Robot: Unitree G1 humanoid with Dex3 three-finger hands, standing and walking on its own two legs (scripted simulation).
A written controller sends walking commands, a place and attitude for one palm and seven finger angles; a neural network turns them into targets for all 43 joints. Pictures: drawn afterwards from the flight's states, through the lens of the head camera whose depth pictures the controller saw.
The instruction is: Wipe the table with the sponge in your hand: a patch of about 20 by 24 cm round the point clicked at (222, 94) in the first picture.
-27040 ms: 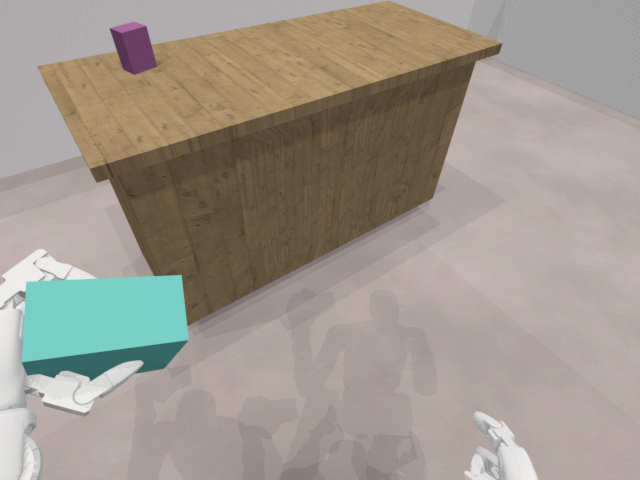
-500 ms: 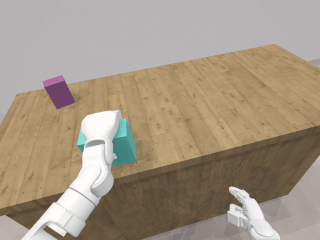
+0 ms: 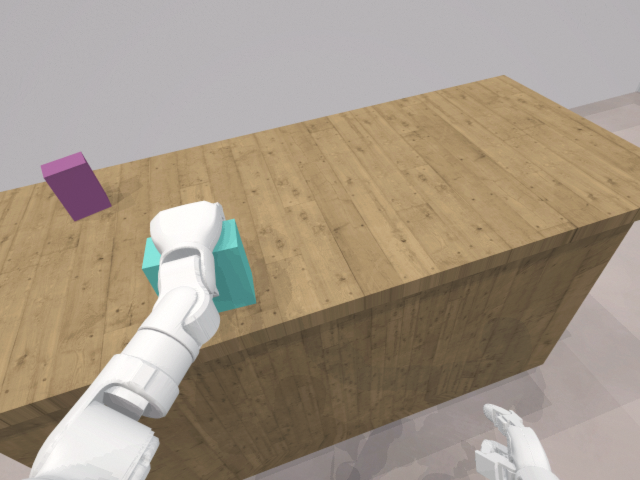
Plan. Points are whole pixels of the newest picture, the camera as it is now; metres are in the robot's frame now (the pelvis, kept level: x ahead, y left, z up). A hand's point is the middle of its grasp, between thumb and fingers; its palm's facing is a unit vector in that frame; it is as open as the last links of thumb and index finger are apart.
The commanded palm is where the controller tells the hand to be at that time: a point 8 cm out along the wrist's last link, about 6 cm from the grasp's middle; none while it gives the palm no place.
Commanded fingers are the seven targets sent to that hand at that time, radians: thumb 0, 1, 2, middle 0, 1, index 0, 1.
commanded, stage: wipe forward along the third lane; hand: left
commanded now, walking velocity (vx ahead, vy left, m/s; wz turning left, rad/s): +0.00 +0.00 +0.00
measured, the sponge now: (207, 281) +0.37 +0.21 +0.06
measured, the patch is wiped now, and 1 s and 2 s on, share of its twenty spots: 0.90 1.00 1.00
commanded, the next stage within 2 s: wipe back along the third lane in 1.24 s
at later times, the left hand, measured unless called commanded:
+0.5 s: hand (203, 233) +0.42 +0.22 +0.10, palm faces -0.07 +0.01 -1.00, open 9.9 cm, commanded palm +0.42 +0.23 +0.13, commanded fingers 0.00 0.10 1.30 -1.20 -1.60 -1.20 -1.60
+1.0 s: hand (203, 209) +0.48 +0.24 +0.10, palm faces -0.10 +0.01 -0.99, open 9.9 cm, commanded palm +0.47 +0.25 +0.14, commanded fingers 0.00 0.10 1.30 -1.20 -1.60 -1.20 -1.60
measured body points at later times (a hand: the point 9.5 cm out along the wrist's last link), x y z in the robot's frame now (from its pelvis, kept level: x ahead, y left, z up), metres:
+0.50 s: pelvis -0.02 -0.02 -0.01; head +0.00 -0.07 +0.44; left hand +0.42 +0.21 +0.16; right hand +0.08 -0.29 -0.15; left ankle +0.00 +0.13 -0.74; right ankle +0.03 -0.05 -0.74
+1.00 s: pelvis -0.02 -0.01 -0.01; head +0.04 -0.05 +0.43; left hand +0.48 +0.23 +0.16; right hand +0.02 -0.29 -0.15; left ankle +0.00 +0.13 -0.74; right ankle +0.03 -0.05 -0.74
